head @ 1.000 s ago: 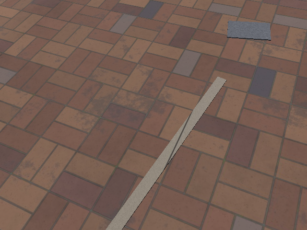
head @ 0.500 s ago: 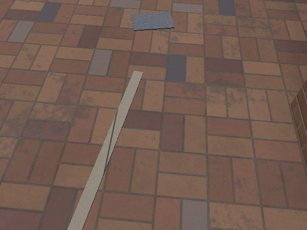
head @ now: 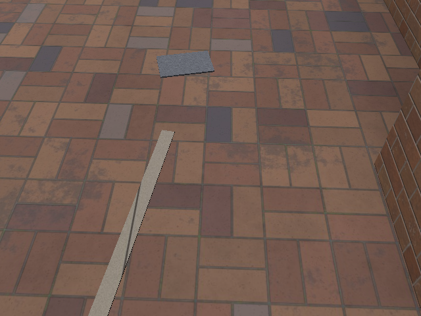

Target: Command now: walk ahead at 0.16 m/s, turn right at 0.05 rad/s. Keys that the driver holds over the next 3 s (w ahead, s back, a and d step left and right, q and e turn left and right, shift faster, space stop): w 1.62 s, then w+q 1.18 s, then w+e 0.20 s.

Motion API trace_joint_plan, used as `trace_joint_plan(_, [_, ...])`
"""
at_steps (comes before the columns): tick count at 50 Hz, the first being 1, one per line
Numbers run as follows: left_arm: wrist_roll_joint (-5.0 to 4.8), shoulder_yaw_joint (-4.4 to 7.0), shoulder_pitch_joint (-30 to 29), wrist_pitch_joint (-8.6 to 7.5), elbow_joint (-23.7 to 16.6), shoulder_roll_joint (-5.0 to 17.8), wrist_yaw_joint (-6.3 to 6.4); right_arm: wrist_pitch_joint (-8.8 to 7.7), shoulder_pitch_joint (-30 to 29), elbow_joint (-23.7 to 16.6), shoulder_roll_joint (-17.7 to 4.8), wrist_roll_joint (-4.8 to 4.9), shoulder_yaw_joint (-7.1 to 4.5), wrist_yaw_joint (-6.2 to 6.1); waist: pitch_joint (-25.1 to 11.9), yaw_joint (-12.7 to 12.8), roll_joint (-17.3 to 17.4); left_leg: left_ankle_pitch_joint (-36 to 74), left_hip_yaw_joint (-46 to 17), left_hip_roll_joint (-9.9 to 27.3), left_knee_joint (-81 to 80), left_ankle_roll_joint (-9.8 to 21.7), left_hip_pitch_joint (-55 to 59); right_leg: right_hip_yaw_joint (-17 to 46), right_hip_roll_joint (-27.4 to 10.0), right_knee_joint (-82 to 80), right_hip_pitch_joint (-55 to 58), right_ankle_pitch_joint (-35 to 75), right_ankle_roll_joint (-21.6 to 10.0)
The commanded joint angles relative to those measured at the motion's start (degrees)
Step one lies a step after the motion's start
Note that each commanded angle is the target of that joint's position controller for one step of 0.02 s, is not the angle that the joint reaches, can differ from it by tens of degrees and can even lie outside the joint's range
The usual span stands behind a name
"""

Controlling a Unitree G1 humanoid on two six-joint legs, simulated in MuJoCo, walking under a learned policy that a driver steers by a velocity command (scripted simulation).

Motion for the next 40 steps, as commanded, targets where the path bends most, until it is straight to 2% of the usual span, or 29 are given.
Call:
trace_joint_plan(1, [-0.84, 2.18, -3.6, -1.03, -3.8, 6.9, 0.62, -1.31, 2.3, -1.2, -10.3, 0.01, -2.19, -0.25, 1.5, -0.8, 10.1, -26.3, -14.0, 8.4, -15.5, 9.4, -2.2, -2.2, 0.8, 5.6, -7.3, -12.7, 0.2])
trace_joint_plan(2, [-1.48, 2.24, -3.0, -1.33, -3.7, 6.2, 0.6, -2.0, 2.5, -1.0, -10.9, 0.18, -2.35, -0.32, 4.3, -0.5, 13.3, -28.3, -19.3, 12.0, -18.7, 11.5, -2.6, -3.6, 1.0, 9.3, -9.3, -10.2, 0.2])
trace_joint_plan(3, [-1.65, 2.44, -2.7, -1.92, -3.6, 6.4, 0.42, -2.62, 2.6, -1.0, -10.9, 0.6, -2.48, -0.53, 5.9, -0.4, 13.8, -26.8, -22.7, 14.8, -19.9, 13.1, -3.1, -1.8, -1.0, 11.1, -10.6, -8.3, -0.4])
trace_joint_plan(4, [-1.84, 2.63, -2.3, -2.61, -3.5, 6.3, 0.13, -3.08, 2.5, -1.1, -10.6, 0.88, -2.46, -0.71, 6.0, -0.1, 13.2, -24.0, -22.7, 15.4, -19.8, 13.2, -2.2, -0.9, -2.2, 11.1, -11.2, -8.9, -1.2])
trace_joint_plan(6, [-2.12, 2.68, 1.2, -3.72, -1.9, 5.2, -0.5, -3.25, -0.5, -2.1, -10.2, 1.86, -2.38, -0.52, 5.2, 2.5, 11.0, -18.8, -17.1, 12.6, -17.8, 11.1, -4.7, -2.1, -2.5, 1.1, -3.4, -7.0, -2.8])
trace_joint_plan(8, [-1.87, 3.91, 8.5, -3.8, 2.3, 6.8, -0.62, -3.32, -2.4, -3.0, -8.1, 1.49, -1.87, -0.31, 1.8, 5.2, 7.3, -9.8, -9.2, 7.1, -10.2, 8.0, -11.2, -2.0, -1.6, -4.8, 11.5, 1.9, -2.7])
trace_joint_plan(9, [-1.77, 4.93, 14.3, -3.87, 3.7, 9.9, -0.35, -3.8, -3.8, -4.2, -4.5, 0.84, -0.8, 0.0, -0.6, 6.8, -2.0, -4.8, -2.5, 2.0, 3.6, 4.8, -17.8, 10.7, -9.2, -10.4, 18.6, -4.2, -5.3])
trace_joint_plan(10, [-1.64, 6.15, 18.7, -4.27, 4.0, 15.3, -0.99, -4.8, -5.7, -6.9, -3.8, 0.91, -0.47, -0.14, -1.2, 8.3, -14.8, -9.1, 2.0, -3.5, 19.2, 2.3, -28.4, 32.2, -20.5, -18.7, 23.8, -10.3, -12.4])
trace_joint_plan(11, [-1.05, 5.0, 17.7, -5.22, 3.9, 12.3, -1.24, -5.53, -6.3, -7.3, -6.5, 1.71, -1.24, -0.12, 1.3, 7.0, -11.2, -15.2, -2.7, -1.5, 30.9, 2.8, -35.0, 38.3, -24.7, -20.2, 22.9, -10.4, -16.2])
trace_joint_plan(12, [-1.0, 4.06, 15.3, -6.03, 3.3, 9.5, -1.23, -6.09, -4.4, -6.8, -7.0, 2.57, -1.43, 0.42, 3.2, 4.8, -7.7, -11.1, -4.9, 1.1, 35.4, 4.4, -38.2, 33.8, -23.4, -19.7, 23.1, -8.1, -15.1])
trace_joint_plan(14, [-0.99, 3.54, 13.4, -6.43, 2.8, 8.6, -1.38, -6.85, -4.3, -6.1, -6.6, 1.99, -1.52, 1.21, 3.7, 3.5, -4.4, -2.6, -3.9, 4.1, 34.4, 5.7, -40.0, 24.0, -20.0, -20.2, 23.3, 1.2, -11.5])
trace_joint_plan(16, [-0.64, 2.72, 14.4, -5.73, 3.1, 6.8, -1.18, -6.75, -5.8, -6.4, -5.2, 1.33, -1.42, 2.32, 2.6, 3.3, -5.0, 2.6, -2.1, 5.2, 29.7, 4.9, -36.5, 15.6, -16.8, -20.5, 21.4, 15.4, -9.3])
trace_joint_plan(19, [-0.96, 2.85, 16.1, -4.91, 3.7, 8.3, -0.18, -6.2, -10.9, -8.5, -1.9, 0.51, -0.19, 3.3, 2.9, 4.3, -4.0, 8.9, 1.3, 3.4, 18.9, 1.8, -32.3, 8.5, -14.2, -21.8, 16.8, 22.3, -9.3])
trace_joint_plan(21, [-0.84, 3.02, 17.0, -4.8, 4.1, 9.7, 0.33, -6.09, -15.5, -10.3, -0.6, 0.68, 0.63, 3.54, 4.2, 5.3, -4.3, 14.5, 3.1, 1.5, 10.0, 0.9, -27.1, 5.7, -13.1, -23.4, 12.0, 20.3, -8.8])
trace_joint_plan(23, [-0.93, 3.17, 19.2, -4.95, 5.0, 10.4, 0.44, -5.93, -18.4, -11.5, -1.3, 1.07, 0.78, 3.69, 5.3, 6.0, -5.1, 18.3, 4.0, -0.1, 5.1, 1.0, -23.1, 4.9, -13.8, -25.0, 10.1, 18.5, -8.7])
trace_joint_plan(25, [-1.5, 3.28, 19.7, -5.0, 5.9, 10.3, 0.44, -5.94, -19.3, -12.6, -2.4, 1.41, 0.6, 3.93, 6.2, 5.1, -5.6, 19.5, 2.6, -0.2, 2.2, 2.5, -22.4, 4.5, -15.7, -24.6, 12.4, 20.2, -8.0])
trace_joint_plan(27, [-1.74, 3.54, 19.0, -4.7, 6.1, 10.6, 0.52, -6.2, -18.1, -12.9, -4.2, 1.39, -0.02, 4.22, 4.9, 3.1, -5.6, 18.2, 1.9, -0.7, 0.4, 4.5, -20.4, 3.6, -17.2, -21.5, 16.5, 27.8, -6.7])
trace_joint_plan(28, [-1.54, 3.78, 18.3, -4.44, 6.0, 11.2, 0.58, -6.22, -15.7, -12.5, -5.4, 1.32, -0.61, 4.17, 2.6, 1.4, -6.3, 16.6, 2.6, -1.8, 0.7, 5.5, -16.8, 2.9, -17.5, -18.0, 18.1, 37.1, -6.0])
trace_joint_plan(29, [-1.31, 3.99, 17.7, -4.0, 5.9, 11.7, 0.66, -6.08, -10.9, -11.3, -6.9, 1.26, -1.48, 3.9, -1.1, -1.4, -7.3, 14.9, 3.8, -3.5, 1.2, 6.7, -10.4, 1.9, -17.0, -12.0, 18.7, 47.2, -5.2])
trace_joint_plan(30, [-0.98, 3.75, 17.3, -3.38, 5.7, 11.1, 0.77, -5.75, -1.8, -8.5, -8.8, 1.33, -2.82, 3.4, -6.4, -5.9, -7.0, 14.3, 5.0, -5.1, 1.1, 8.2, 1.0, 0.0, -14.8, -1.4, 16.1, 52.2, -3.8])
trace_joint_plan(31, [-0.29, 3.04, 17.8, -3.15, 4.9, 9.8, 0.95, -5.34, 8.1, -6.1, -11.2, 0.99, -3.83, 2.7, -12.8, -9.6, -4.3, 11.9, -2.2, 1.4, 3.3, 10.7, 17.8, -0.5, -12.7, 13.6, 4.5, 40.6, -2.2])
trace_joint_plan(32, [-0.53, 0.83, 25.3, -4.09, 3.9, 1.3, 0.26, -5.11, 13.5, -4.7, -16.0, -0.17, -4.8, 2.67, -22.0, -5.3, 11.7, -5.6, -31.8, 16.9, -2.8, 20.4, 36.2, -0.6, -1.7, 37.5, -17.1, 3.9, 1.8])
trace_joint_plan(33, [-1.79, 1.24, 22.4, -5.69, 4.4, 4.3, -0.02, -5.32, 11.9, -4.8, -11.3, 0.39, -3.29, 3.0, -22.3, -6.6, 12.1, -14.6, -44.7, 18.5, -13.5, 20.3, 33.9, 8.1, -0.3, 45.6, -23.2, -14.7, 0.8])
trace_joint_plan(34, [-3.59, 2.66, 16.5, -6.57, 2.2, 8.7, -0.23, -5.7, 6.3, -5.4, -8.9, 0.68, -2.5, 3.02, -11.6, -5.3, 10.1, -14.7, -36.6, 17.0, -15.1, 17.4, 25.5, 7.2, -3.5, 48.5, -28.9, -11.5, -0.2])
trace_joint_plan(35, [-3.66, 2.67, 13.3, -7.01, 1.4, 9.2, 0.05, -6.06, 1.7, -6.4, -7.2, 0.46, -2.01, 3.08, -6.3, -3.4, 5.3, -8.8, -28.9, 15.1, -16.3, 15.9, 16.3, 5.5, -6.7, 46.1, -27.5, -6.0, -1.0])
trace_joint_plan(36, [-2.7, 3.0, 12.0, -6.95, 1.4, 8.9, 0.49, -6.42, -1.3, -6.8, -5.8, -0.17, -1.66, 3.24, -3.2, -1.4, 2.9, -2.0, -22.8, 13.0, -17.6, 15.0, 8.3, 4.7, -9.1, 42.6, -24.9, -1.8, -0.9])
trace_joint_plan(37, [-2.04, 3.24, 13.2, -6.26, 1.8, 8.1, 0.77, -6.87, -3.0, -6.9, -4.4, -0.91, -1.27, 3.35, -2.6, 0.9, 4.0, 2.3, -18.2, 10.7, -19.0, 14.1, 3.1, 5.3, -11.0, 39.9, -20.7, 0.9, -0.9])
trace_joint_plan(38, [-1.8, 3.12, 14.5, -5.45, 2.2, 6.7, 0.81, -7.06, -3.6, -6.7, -4.0, -1.05, -1.2, 3.49, -2.7, 2.1, 4.9, 3.8, -15.9, 9.7, -20.4, 14.3, 0.1, 5.3, -11.6, 38.4, -18.0, 1.9, -0.7])
trace_joint_plan(40, [-1.45, 2.99, 13.8, -4.34, 1.7, 5.5, 0.9, -7.51, -2.5, -5.7, -4.6, -0.6, -1.27, 3.36, -1.3, 2.7, 4.6, 6.5, -12.3, 9.1, -22.8, 15.3, -3.2, 4.4, -12.3, 35.1, -18.0, 3.3, 0.4])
